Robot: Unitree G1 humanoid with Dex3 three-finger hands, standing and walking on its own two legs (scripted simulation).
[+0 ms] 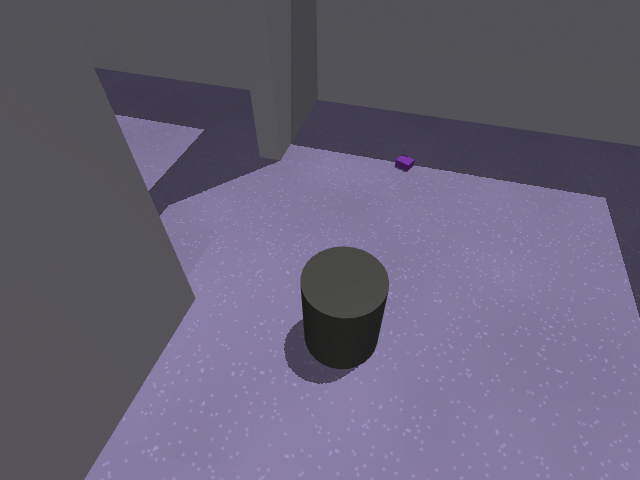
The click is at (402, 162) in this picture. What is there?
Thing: small box
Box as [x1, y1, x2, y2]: [395, 154, 414, 170]
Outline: 402,154 396,159 395,165 405,170 408,170 413,165 414,160
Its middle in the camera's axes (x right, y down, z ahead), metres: +0.44 -0.41 +2.04
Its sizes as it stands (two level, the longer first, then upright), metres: 0.076 0.064 0.039
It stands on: the floor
